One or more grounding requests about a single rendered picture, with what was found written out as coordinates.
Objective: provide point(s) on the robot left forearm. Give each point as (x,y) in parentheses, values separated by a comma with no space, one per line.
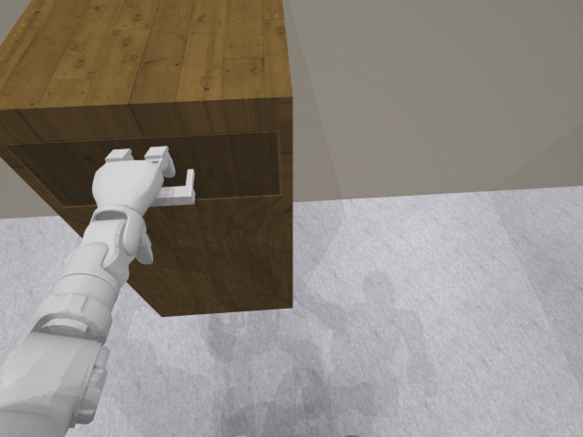
(83,297)

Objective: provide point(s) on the drawer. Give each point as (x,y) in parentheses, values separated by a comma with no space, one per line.
(226,164)

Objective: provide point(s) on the robot left upper arm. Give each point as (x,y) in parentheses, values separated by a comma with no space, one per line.
(52,383)

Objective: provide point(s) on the cabinet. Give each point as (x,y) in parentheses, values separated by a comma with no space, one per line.
(75,69)

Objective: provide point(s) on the robot left hand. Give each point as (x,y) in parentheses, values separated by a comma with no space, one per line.
(133,184)

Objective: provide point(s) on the handle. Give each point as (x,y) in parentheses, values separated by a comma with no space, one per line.
(182,195)

